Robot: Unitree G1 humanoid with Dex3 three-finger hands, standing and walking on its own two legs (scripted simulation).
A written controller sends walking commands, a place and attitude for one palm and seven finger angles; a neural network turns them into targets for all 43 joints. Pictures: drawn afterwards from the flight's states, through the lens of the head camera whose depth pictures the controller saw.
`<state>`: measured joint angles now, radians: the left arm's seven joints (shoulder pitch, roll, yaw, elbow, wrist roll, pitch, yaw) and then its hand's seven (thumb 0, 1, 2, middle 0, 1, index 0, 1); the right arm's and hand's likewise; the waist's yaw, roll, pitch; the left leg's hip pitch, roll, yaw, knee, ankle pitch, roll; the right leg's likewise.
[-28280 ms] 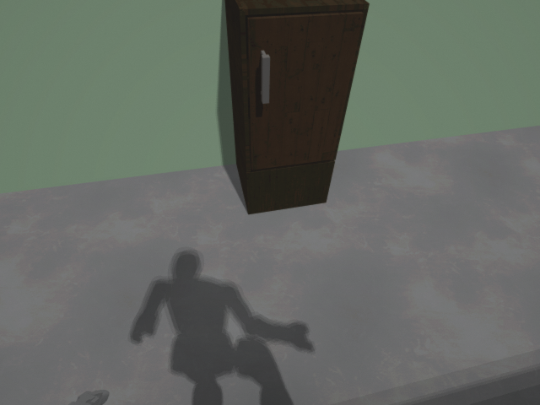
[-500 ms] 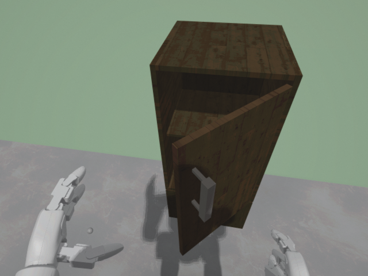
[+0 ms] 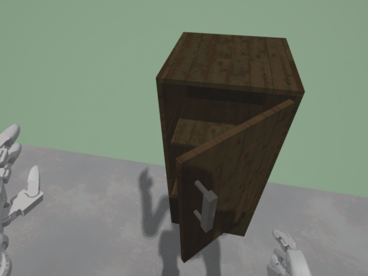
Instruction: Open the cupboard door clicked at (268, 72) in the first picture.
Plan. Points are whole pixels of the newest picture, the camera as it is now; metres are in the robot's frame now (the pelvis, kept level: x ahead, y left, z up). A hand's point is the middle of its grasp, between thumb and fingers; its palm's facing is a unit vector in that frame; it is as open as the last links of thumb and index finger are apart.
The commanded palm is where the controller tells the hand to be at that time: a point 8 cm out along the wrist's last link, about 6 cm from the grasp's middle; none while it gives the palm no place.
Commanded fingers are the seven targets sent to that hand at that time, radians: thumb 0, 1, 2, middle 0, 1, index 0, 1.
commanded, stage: draw the hand back to the body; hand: left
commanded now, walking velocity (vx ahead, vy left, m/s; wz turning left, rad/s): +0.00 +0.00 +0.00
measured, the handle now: (202, 206) +0.31 +0.00 -0.03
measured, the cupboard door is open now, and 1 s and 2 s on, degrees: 46 46 46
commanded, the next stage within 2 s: step back with the hand held close in 0.30 s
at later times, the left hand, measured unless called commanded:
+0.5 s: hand (50, 199) +0.18 +0.24 +0.17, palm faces +0.45 -0.80 -0.40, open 7.4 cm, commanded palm +0.13 +0.28 +0.18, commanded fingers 0.00 0.90 0.90 -0.20 -0.30 -0.20 -0.30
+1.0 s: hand (19, 237) +0.12 +0.26 +0.16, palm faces +0.39 -0.79 -0.48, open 7.4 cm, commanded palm +0.06 +0.30 +0.18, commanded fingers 0.00 0.90 0.90 -0.20 -0.30 -0.20 -0.30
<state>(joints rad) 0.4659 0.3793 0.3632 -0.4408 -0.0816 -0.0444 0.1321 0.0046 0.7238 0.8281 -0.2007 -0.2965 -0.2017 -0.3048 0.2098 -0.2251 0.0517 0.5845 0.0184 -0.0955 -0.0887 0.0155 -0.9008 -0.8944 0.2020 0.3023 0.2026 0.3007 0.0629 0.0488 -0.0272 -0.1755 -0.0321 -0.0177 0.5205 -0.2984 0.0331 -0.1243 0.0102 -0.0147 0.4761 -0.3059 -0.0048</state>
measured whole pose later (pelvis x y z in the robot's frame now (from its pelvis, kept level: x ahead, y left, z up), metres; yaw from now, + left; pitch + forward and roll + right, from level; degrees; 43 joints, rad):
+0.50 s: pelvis -0.01 -0.02 +0.01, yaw +0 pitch -4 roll -1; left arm 0.47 0.35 0.35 -0.39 -0.07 -0.09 0.11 0.01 0.89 0.90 -0.21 -0.30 -0.21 -0.31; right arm 0.19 -0.22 0.03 0.62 0.01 -0.07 -0.08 0.02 -0.90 -0.89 0.20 0.30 0.20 0.30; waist 0.04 0.06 -0.01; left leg -0.14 0.00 -0.04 0.45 -0.25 0.01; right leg -0.08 0.04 -0.03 0.39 -0.25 -0.03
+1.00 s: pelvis -0.08 +0.00 +0.00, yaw +0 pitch -1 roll -2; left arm 0.58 0.42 0.39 -0.49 -0.05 -0.16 0.15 0.01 0.89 0.90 -0.21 -0.30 -0.21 -0.31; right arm 0.18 -0.22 -0.01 0.56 0.02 0.00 -0.09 0.01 -0.90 -0.89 0.20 0.30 0.20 0.30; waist -0.01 0.02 0.02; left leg -0.33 -0.01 -0.02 0.50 -0.16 0.03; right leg -0.27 0.03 -0.02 0.44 -0.16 0.00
